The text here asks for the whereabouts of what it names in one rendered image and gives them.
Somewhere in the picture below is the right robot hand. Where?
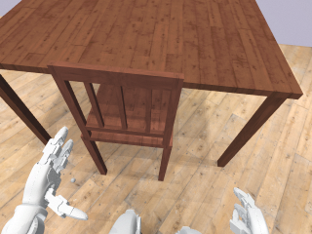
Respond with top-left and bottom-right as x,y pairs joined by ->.
229,187 -> 270,234

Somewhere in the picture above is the left robot shin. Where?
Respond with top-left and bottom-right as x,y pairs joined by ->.
125,210 -> 135,214

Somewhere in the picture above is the left robot hand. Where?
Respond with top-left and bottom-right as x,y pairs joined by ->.
21,126 -> 89,220

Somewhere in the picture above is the left robot thigh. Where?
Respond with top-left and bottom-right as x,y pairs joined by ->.
108,213 -> 141,234

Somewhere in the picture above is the robot left forearm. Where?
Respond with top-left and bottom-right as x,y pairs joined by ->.
1,204 -> 48,234

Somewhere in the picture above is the chair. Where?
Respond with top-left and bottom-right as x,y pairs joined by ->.
46,60 -> 184,181

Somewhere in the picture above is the table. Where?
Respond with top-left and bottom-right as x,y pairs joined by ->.
0,0 -> 304,168

